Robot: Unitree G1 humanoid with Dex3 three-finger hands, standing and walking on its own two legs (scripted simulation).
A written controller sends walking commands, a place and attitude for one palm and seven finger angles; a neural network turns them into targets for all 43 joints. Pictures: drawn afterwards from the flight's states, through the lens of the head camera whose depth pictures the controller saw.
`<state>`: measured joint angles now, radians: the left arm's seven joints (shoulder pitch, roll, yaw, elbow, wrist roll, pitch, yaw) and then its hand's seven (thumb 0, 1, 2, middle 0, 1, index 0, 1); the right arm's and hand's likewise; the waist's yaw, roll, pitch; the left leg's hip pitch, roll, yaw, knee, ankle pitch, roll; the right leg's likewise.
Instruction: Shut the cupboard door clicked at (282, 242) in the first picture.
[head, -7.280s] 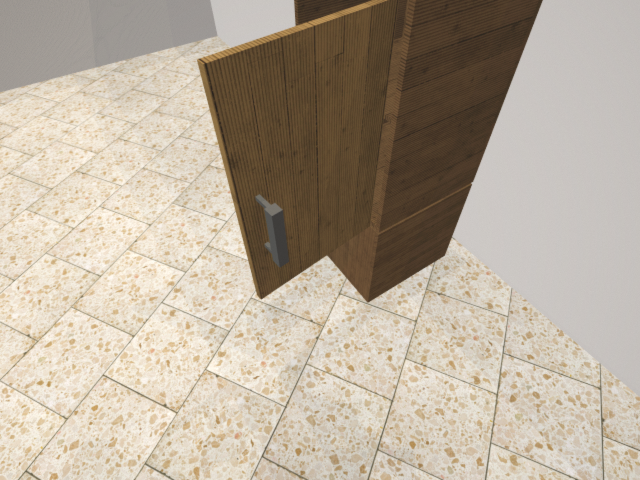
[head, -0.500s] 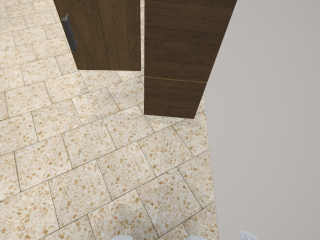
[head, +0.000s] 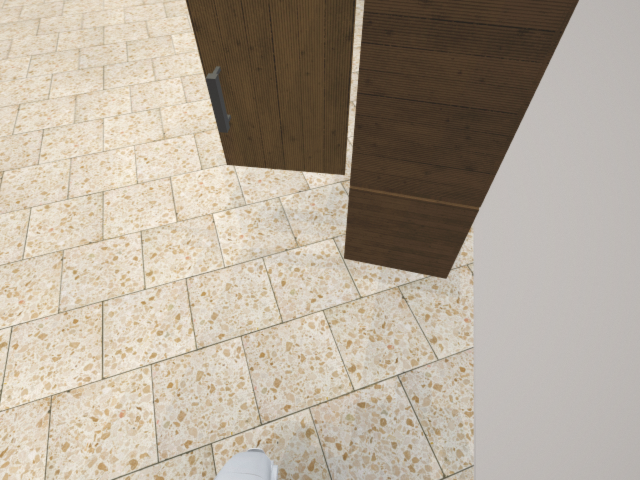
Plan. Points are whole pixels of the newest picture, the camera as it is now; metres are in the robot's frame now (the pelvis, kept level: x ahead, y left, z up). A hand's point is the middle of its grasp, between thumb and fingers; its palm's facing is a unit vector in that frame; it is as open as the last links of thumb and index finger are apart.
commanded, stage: take the last steps up to it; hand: left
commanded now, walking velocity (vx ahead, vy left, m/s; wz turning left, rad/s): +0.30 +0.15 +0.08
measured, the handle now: (220, 99) +0.97 +0.36 -0.10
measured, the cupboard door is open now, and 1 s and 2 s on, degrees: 97 97 97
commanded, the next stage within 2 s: come to a stop and stand still in 1.14 s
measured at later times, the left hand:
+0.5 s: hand (197, 407) +0.23 +0.22 -0.17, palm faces +0.08 -0.97 -0.23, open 7.4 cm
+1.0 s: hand (174, 341) +0.34 +0.30 -0.19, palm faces +0.07 -0.98 -0.19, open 7.4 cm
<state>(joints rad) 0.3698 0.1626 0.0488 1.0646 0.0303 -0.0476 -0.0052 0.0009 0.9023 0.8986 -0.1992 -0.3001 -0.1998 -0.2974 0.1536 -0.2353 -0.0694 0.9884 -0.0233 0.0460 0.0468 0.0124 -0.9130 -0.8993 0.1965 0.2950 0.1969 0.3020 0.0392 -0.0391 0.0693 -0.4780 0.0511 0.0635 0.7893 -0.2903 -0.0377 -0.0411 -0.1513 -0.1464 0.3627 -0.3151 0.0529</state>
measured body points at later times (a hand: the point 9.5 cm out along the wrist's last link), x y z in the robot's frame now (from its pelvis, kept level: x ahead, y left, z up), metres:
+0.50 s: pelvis +0.16 +0.03 -0.02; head +0.17 +0.01 +0.43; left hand +0.22 +0.27 -0.15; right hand +0.18 -0.21 -0.18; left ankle +0.12 +0.17 -0.68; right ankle +0.19 -0.05 -0.75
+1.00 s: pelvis +0.34 +0.12 -0.02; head +0.37 +0.12 +0.43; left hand +0.34 +0.35 -0.17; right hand +0.42 -0.11 -0.16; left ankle +0.39 +0.22 -0.75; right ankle +0.31 +0.01 -0.68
